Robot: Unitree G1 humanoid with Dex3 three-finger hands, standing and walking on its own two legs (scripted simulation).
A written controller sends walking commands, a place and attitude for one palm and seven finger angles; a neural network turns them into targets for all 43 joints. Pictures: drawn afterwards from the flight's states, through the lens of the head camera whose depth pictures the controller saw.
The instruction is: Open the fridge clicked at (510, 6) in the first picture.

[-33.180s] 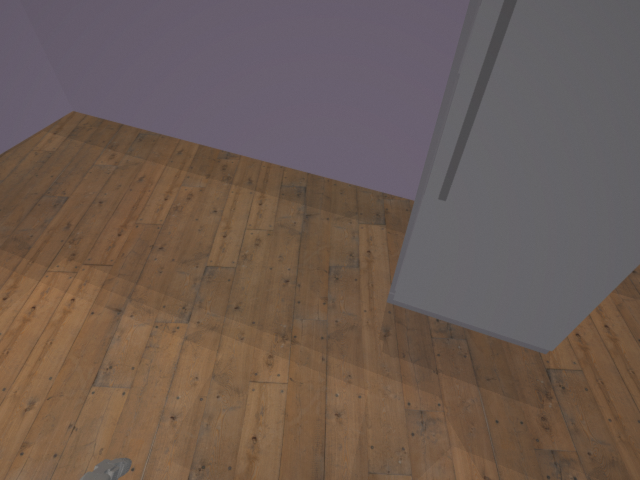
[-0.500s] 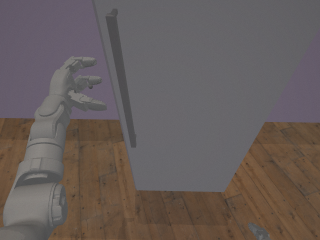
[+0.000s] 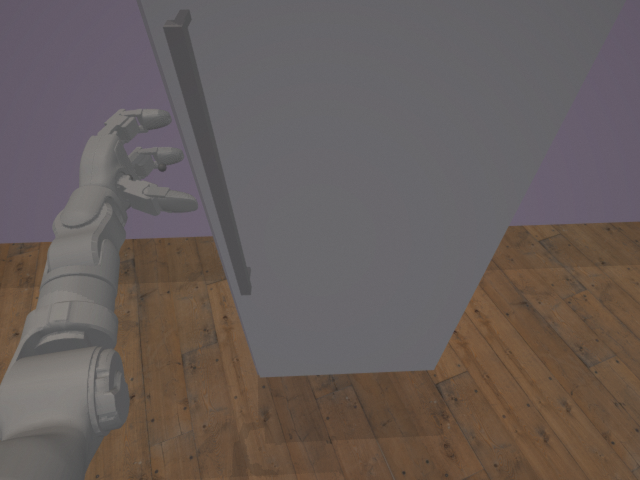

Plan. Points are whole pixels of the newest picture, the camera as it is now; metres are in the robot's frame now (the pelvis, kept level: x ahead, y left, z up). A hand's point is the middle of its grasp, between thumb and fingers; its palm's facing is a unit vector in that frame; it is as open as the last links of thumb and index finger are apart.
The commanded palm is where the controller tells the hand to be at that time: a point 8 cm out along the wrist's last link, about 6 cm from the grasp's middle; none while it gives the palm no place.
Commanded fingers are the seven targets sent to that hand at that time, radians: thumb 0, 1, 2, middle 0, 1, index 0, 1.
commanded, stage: move the hooked fingers beside the handle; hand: left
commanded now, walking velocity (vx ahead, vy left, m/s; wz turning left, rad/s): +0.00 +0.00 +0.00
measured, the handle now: (223, 190) +0.50 +0.15 +0.09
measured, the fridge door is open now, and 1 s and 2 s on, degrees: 0 0 0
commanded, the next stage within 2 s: feel for the door with the fingertips in 0.46 s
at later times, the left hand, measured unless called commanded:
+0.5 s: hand (154, 173) +0.42 +0.20 +0.19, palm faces +0.06 -1.00 +0.02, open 14.0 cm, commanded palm +0.39 +0.25 +0.19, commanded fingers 0.00 -0.50 0.30 -0.30 -1.20 -0.30 -1.20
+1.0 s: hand (187, 172) +0.42 +0.16 +0.19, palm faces +0.05 -1.00 +0.02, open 14.0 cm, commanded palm +0.41 +0.21 +0.19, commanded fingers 0.00 -0.50 0.30 -0.30 -1.20 -0.30 -1.20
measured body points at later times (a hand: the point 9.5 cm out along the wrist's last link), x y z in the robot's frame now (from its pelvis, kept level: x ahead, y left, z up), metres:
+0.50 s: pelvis +0.00 +0.00 +0.00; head +0.00 -0.01 +0.45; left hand +0.41 +0.25 +0.19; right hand +0.15 -0.24 -0.09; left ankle +0.02 +0.11 -0.74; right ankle -0.03 -0.10 -0.74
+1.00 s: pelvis -0.01 +0.00 +0.00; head -0.01 -0.01 +0.45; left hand +0.42 +0.21 +0.19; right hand +0.09 -0.25 -0.11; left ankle +0.02 +0.11 -0.74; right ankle -0.03 -0.10 -0.74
